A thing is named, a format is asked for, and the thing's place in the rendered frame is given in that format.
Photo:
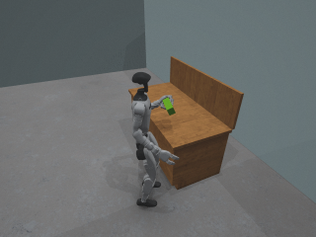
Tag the robot thigh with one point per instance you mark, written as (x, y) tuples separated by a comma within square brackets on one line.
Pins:
[(149, 162), (153, 139)]

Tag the right robot thigh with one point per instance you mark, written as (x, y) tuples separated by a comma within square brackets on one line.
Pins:
[(149, 162)]

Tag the robot right upper arm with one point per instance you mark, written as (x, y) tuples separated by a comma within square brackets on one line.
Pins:
[(138, 113)]

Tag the left robot thigh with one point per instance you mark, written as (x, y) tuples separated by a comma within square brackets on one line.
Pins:
[(153, 139)]

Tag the table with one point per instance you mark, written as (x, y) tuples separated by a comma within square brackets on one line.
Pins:
[(206, 111)]

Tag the robot left forearm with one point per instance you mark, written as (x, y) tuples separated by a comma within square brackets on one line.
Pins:
[(155, 104)]

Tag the robot right hand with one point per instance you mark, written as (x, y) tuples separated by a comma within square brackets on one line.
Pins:
[(165, 155)]

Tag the robot right forearm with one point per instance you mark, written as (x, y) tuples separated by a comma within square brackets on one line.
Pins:
[(142, 139)]

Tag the sponge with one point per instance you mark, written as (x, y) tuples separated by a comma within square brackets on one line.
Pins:
[(168, 106)]

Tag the robot left hand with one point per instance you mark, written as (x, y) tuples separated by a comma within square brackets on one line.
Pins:
[(165, 97)]

